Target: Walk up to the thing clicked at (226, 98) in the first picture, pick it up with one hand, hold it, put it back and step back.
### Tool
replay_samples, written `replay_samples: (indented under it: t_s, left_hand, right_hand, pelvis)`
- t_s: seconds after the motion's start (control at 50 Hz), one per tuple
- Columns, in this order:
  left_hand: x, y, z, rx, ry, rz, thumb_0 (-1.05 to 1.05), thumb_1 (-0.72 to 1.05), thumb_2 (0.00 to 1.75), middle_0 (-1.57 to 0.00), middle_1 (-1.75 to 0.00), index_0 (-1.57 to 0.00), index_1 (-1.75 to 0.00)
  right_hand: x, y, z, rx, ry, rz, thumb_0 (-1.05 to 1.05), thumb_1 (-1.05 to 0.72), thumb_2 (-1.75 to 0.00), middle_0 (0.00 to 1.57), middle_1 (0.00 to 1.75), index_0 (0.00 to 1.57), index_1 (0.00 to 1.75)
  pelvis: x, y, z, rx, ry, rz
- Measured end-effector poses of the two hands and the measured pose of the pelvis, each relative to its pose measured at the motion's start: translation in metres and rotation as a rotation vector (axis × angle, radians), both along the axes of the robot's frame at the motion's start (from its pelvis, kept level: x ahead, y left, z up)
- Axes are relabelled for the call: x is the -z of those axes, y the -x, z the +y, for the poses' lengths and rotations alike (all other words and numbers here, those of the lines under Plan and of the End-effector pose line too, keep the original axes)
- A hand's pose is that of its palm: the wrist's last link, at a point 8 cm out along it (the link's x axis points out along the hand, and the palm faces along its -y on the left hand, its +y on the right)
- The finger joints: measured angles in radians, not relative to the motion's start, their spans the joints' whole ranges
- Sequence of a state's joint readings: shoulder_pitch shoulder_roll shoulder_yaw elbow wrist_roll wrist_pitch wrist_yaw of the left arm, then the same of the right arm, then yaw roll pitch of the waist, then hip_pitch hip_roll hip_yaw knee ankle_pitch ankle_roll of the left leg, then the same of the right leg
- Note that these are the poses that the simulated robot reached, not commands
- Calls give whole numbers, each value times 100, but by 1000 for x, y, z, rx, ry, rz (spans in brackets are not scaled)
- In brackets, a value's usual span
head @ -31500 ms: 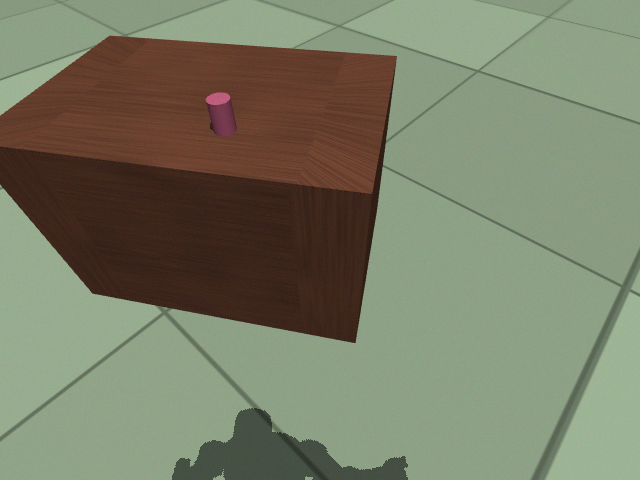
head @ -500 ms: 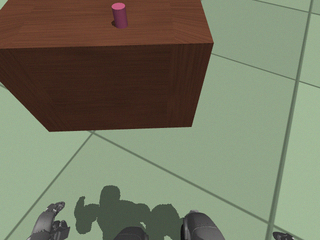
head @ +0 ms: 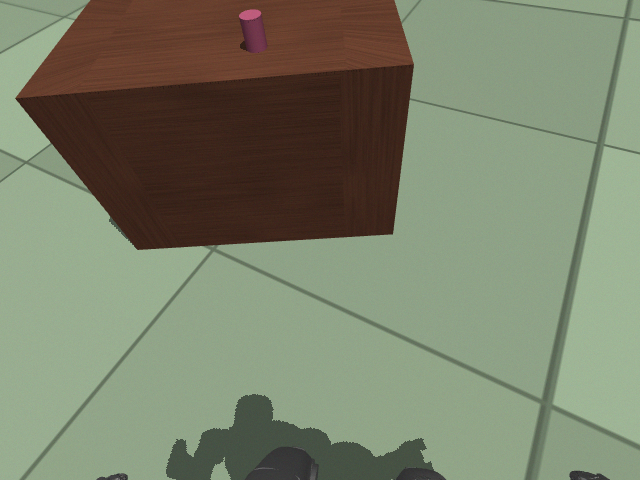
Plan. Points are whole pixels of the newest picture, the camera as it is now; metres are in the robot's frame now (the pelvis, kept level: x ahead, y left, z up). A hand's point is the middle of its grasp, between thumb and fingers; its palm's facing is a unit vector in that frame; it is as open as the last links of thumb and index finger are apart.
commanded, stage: step back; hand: left
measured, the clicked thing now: (253, 31) +1.13 +0.23 -0.02
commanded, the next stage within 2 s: stand in 1.00 s
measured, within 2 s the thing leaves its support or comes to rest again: neither
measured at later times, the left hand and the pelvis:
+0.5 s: hand out of the picture +0.03 +0.28 -0.14, palm faces +0.03 -0.93 -0.36, open 7.4 cm; pelvis -0.02 +0.02 +0.00, yaw +2 degrees
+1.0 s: hand out of the picture +0.12 +0.30 -0.13, palm faces -0.02 -0.93 -0.36, open 7.4 cm; pelvis +0.01 +0.04 +0.01, yaw -1 degrees
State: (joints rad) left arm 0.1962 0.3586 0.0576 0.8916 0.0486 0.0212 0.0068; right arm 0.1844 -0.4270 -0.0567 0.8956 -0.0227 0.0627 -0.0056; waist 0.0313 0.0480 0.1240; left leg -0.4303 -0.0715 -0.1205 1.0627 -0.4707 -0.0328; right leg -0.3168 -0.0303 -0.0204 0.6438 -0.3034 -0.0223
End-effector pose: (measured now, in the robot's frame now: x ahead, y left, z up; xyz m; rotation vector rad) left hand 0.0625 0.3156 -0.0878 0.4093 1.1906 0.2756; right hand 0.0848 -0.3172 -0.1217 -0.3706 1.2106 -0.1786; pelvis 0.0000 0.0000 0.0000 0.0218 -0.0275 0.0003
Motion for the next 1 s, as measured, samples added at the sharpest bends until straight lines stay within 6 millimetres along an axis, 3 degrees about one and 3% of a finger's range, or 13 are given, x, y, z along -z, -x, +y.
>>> replay_samples:
  t_s: [0.1,0.2,0.34,0.48,0.7,0.88,1.0]
  left_hand:
    - [4,24,20,-34,3,-54,1,90,89,-21,-30,-21,-30]
    - [12,48,32,-55,36,4,1,90,89,-20,-30,-20,-30]
    - [19,52,22,-42,68,31,1,90,89,-20,-30,-20,-30]
    - [18,43,5,-35,90,-7,1,90,89,-20,-30,-20,-30]
    - [28,-1,28,-20,102,-6,1,90,89,-20,-30,-20,-30]
    - [16,-37,29,16,93,-43,1,90,89,-20,-30,-20,-30]
    - [9,-49,25,43,92,-54,1,90,89,-20,-30,-20,-30]
  right_hand:
    - [4,34,11,-29,6,68,1,-91,-90,20,30,20,30]
    - [-7,56,28,-7,-5,40,1,-91,-90,20,30,21,30]
    - [-13,51,28,4,-15,-8,1,-90,-90,20,30,21,30]
    - [-11,22,23,-12,-1,-28,1,-91,-90,20,30,21,30]
    - [-17,-9,51,-9,1,-58,0,-91,-90,20,30,20,30]
    - [-21,-32,65,12,-39,-92,0,-91,-90,20,30,21,30]
    - [-23,-36,65,25,-48,-103,0,-91,-90,20,30,21,30]
  pelvis:
    - [6,20,10,-55,9,-4]
    - [0,29,19,-49,4,-14]
    - [-2,25,12,-19,14,-10]
    - [-2,18,14,-25,35,-11]
    - [-1,-3,35,-6,22,-8]
    - [-9,-10,36,10,27,-4]
    - [-13,-9,37,21,24,-4]
